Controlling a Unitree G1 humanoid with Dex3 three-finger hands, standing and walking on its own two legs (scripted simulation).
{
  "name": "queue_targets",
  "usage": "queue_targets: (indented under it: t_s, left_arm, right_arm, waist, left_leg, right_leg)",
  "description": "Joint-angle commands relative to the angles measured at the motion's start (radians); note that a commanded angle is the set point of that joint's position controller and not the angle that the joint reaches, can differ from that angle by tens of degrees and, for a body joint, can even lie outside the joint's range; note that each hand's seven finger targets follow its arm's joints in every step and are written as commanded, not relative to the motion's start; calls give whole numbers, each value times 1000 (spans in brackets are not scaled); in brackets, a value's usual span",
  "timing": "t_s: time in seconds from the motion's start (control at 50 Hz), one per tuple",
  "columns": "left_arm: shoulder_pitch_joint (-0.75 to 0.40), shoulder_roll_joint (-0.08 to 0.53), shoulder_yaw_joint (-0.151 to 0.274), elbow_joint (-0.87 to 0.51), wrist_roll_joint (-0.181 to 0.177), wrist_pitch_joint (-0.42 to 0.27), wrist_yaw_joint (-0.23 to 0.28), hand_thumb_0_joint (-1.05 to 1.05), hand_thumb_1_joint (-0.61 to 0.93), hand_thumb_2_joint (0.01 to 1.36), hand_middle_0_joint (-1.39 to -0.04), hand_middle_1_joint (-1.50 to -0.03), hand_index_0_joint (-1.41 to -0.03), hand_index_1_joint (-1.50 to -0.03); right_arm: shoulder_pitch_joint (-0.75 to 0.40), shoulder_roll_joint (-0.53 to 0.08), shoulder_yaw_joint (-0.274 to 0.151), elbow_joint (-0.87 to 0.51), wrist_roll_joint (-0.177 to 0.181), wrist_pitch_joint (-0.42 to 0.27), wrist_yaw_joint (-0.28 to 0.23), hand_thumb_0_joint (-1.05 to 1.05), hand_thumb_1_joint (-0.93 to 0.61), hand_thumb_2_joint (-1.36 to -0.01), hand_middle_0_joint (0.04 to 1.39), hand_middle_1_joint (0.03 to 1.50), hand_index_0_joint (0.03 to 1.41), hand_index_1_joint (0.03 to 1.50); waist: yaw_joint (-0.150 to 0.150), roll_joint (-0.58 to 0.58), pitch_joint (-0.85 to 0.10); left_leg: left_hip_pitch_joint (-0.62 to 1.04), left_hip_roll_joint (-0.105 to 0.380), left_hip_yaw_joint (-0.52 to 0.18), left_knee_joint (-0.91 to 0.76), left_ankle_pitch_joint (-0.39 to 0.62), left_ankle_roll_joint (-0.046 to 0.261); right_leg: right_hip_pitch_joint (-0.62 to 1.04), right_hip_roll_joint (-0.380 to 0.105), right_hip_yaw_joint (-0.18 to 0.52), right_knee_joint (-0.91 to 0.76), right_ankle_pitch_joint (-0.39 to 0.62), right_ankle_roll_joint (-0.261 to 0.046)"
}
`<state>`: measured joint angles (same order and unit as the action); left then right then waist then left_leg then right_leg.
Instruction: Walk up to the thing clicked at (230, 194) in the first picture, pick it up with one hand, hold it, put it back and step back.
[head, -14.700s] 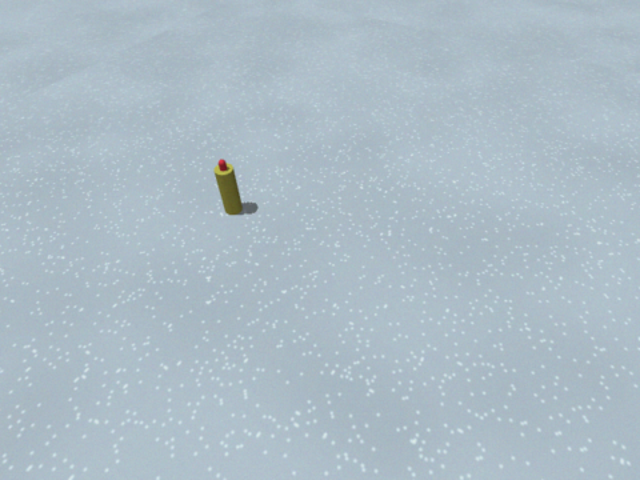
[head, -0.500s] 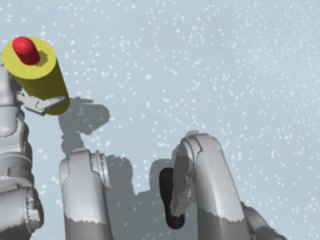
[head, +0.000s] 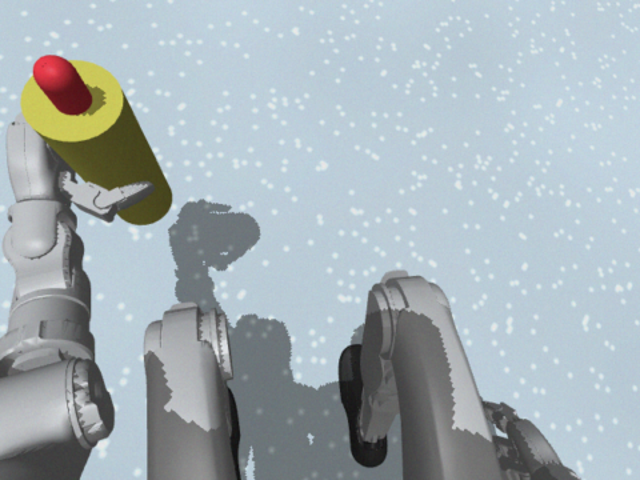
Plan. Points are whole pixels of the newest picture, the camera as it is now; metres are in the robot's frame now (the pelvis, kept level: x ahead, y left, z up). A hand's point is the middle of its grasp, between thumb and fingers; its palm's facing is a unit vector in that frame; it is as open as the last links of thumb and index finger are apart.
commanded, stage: settle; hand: left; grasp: from the side
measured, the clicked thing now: (110, 151) +0.49 +0.21 -0.04
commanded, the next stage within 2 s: lift in 0.42 s
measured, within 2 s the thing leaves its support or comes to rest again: neither
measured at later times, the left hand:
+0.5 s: hand (81, 144) +0.49 +0.23 -0.02, palm faces +0.10 -0.99 -0.06, open 11.1 cm
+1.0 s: hand (58, 129) +0.47 +0.22 +0.05, palm faces +0.08 -1.00 -0.05, open 11.1 cm
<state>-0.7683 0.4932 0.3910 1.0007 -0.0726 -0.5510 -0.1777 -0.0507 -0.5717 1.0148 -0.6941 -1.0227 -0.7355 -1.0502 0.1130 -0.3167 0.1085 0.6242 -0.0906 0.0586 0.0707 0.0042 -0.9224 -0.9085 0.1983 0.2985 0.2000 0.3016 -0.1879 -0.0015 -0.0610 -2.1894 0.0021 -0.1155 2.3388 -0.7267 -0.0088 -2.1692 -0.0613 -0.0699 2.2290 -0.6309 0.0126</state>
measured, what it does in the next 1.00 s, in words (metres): rises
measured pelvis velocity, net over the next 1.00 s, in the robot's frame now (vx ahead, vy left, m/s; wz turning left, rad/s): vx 0.00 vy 0.00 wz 0.05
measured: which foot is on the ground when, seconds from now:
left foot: down 0.00-1.00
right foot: down 0.00-1.00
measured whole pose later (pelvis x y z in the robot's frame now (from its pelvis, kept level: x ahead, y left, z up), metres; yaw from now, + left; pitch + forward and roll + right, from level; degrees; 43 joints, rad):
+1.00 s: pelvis +0.00 +0.00 +0.06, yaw +3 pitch +34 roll -4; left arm -0.65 0.40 0.37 0.82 -0.12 -0.45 -0.20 -0.05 -0.61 1.07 -0.68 -1.07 -0.72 -1.10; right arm 0.17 -0.29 0.03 0.64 -0.02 0.01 0.02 0.01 -0.96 -0.91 0.20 0.30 0.20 0.30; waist -0.13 0.03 -0.16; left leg -2.02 0.00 -0.06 2.13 -0.71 0.00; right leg -2.02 -0.07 -0.03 2.06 -0.64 0.01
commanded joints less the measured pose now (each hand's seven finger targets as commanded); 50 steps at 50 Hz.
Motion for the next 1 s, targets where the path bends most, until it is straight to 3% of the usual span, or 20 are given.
queue_targets:
  t_s: [0.0, 0.06, 0.22, 0.32, 0.42, 0.46, 0.5, 0.54, 0.56, 0.62, 0.66, 0.8, 0.84, 0.98]
  left_arm:
    - [-441, 274, 71, -322, -48, -118, 15, 0, -59, 1245, -1293, -1396, -1278, -1430]
    - [-450, 285, 78, -369, -46, -120, 24, 0, -42, 1258, -1317, -1415, -1301, -1450]
    - [-441, 230, 41, -313, -36, -103, 29, 0, -25, 1302, -1339, -1446, -1322, -1482]
    - [-444, 207, 21, -302, -29, -98, 21, 0, -19, 1316, -1327, -1446, -1312, -1481]
    - [-425, 196, 30, -250, -27, -95, 19, 0, -34, 1331, -1326, -1451, -1311, -1487]
    - [-458, 195, 34, -293, -32, -104, 20, 0, -3, 1336, -1317, -1439, -1300, -1476]
    - [-408, 210, 55, -250, -31, -101, 19, 0, -14, 1348, -1314, -1448, -1297, -1486]
    - [-455, 208, 45, -308, -30, -112, 16, 0, -46, 1266, -1379, -1517, -1393, -1522]
    - [-464, 216, 42, -347, -32, -114, 13, 0, -92, 1274, -1399, -1544, -1414, -1549]
    - [-450, 214, 37, -381, -39, -110, 0, 0, -78, 1268, -1396, -1527, -1409, -1534]
    - [-436, 217, 48, -398, -57, -102, -8, 0, -75, 1302, -1403, -1552, -1415, -1561]
    - [-374, 195, 43, -457, -81, -57, -32, 0, -68, 1298, -1399, -1547, -1414, -1552]
    - [-341, 188, 53, -448, -89, -41, -23, 0, -100, 1307, -1399, -1558, -1416, -1562]
    - [-218, 159, 33, -521, -105, 10, -26, 0, -63, 1325, -1397, -1563, -1418, -1564]
  right_arm:
    - [162, -210, -92, -23, -1, -16, -20, 0, -921, -908, 199, 300, 199, 300]
    - [166, -204, -98, -23, -1, -19, -25, 0, -925, -909, 199, 300, 199, 300]
    - [178, -192, -107, -6, 8, -31, -33, 0, -928, -910, 199, 300, 199, 300]
    - [193, -200, -112, 2, 11, -36, -31, 0, -923, -909, 199, 300, 199, 300]
    - [194, -198, -116, -1, 15, -38, -28, 0, -917, -908, 199, 300, 199, 300]
    - [194, -190, -114, -7, 16, -42, -27, 0, -912, -907, 199, 300, 199, 300]
    - [202, -199, -118, 0, 16, -39, -27, 0, -913, -908, 199, 300, 199, 300]
    - [201, -202, -120, -1, 15, -40, -26, 0, -958, -912, 199, 299, 199, 299]
    - [195, -196, -123, -7, 15, -42, -28, 0, -962, -913, 199, 299, 199, 299]
    - [200, -191, -124, -7, 17, -48, -29, 0, -964, -914, 199, 299, 199, 299]
    - [205, -182, -127, -7, 23, -52, -32, 0, -963, -915, 199, 299, 199, 299]
    - [209, -176, -143, -21, 45, -63, -48, 0, -955, -912, 200, 299, 199, 299]
    - [198, -174, -147, -34, 54, -64, -52, 0, -951, -911, 200, 299, 199, 299]
    - [190, -167, -166, -59, 83, -79, -72, 0, -942, -909, 200, 300, 199, 300]
  waist:
    - [0, 226, -771]
    - [12, 257, -804]
    - [1, 249, -775]
    - [-1, 286, -780]
    - [-4, 236, -751]
    - [4, 251, -783]
    - [9, 242, -770]
    - [9, 279, -792]
    - [24, 284, -826]
    - [25, 306, -856]
    - [27, 255, -892]
    - [42, 223, -885]
    - [52, 188, -848]
    - [66, 123, -813]
  left_leg:
    - [411, -13, 67, -300, 177, 36]
    - [441, -14, 68, -319, 181, 30]
    - [472, -17, 67, -351, 163, 28]
    - [548, -16, 57, -367, 242, 19]
    - [518, -18, 51, -381, 211, 25]
    - [534, -20, 55, -387, 224, 23]
    - [552, -18, 46, -394, 222, 21]
    - [598, -15, 38, -409, 232, 15]
    - [608, -16, 47, -407, 234, 15]
    - [629, -19, 60, -412, 271, 15]
    - [597, -23, 77, -402, 270, 24]
    - [602, -24, 90, -440, 258, 31]
    - [571, -27, 87, -465, 190, 35]
    - [614, -22, 87, -542, 161, 43]
  right_leg:
    - [476, 48, -16, -222, 171, -41]
    - [482, 46, -13, -223, 168, -44]
    - [436, 44, -13, -246, 149, -50]
    - [406, 38, -23, -234, 204, -57]
    - [417, 37, -23, -252, 181, -53]
    - [429, 36, -19, -249, 190, -54]
    - [409, 35, -21, -249, 182, -54]
    - [394, 32, -21, -242, 192, -57]
    - [412, 34, -15, -245, 190, -58]
    - [445, 31, -8, -250, 219, -58]
    - [511, 35, 4, -274, 222, -53]
    - [573, 33, 17, -333, 218, -51]
    - [578, 35, 18, -362, 158, -51]
    - [653, 39, 31, -463, 129, -48]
